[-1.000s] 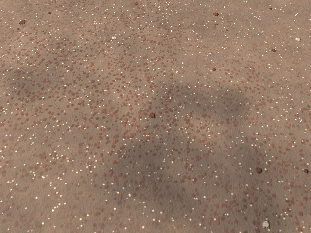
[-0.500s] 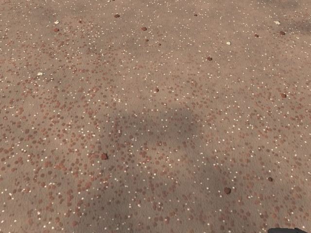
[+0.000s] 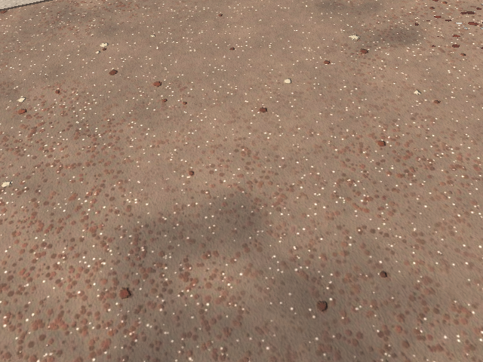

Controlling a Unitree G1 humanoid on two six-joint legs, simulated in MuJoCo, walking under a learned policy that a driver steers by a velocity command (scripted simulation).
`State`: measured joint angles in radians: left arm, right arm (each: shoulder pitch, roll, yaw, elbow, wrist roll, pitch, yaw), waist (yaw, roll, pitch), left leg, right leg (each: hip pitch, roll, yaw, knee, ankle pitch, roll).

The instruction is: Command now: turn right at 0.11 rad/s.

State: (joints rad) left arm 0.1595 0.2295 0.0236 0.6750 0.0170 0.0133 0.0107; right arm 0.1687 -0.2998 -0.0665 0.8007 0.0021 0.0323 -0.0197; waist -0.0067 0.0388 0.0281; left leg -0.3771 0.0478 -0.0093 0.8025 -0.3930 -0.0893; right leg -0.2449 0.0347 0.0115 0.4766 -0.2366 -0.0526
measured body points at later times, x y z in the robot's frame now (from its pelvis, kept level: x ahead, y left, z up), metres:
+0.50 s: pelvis +0.00 +0.01 +0.00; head +0.00 +0.01 +0.45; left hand +0.10 +0.28 -0.13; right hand +0.08 -0.24 -0.14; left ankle -0.01 +0.15 -0.74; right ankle +0.01 -0.09 -0.74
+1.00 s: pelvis +0.03 +0.04 -0.01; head +0.04 +0.05 +0.44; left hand +0.06 +0.31 -0.16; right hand +0.07 -0.22 -0.14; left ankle +0.01 +0.14 -0.74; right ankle +0.01 -0.09 -0.74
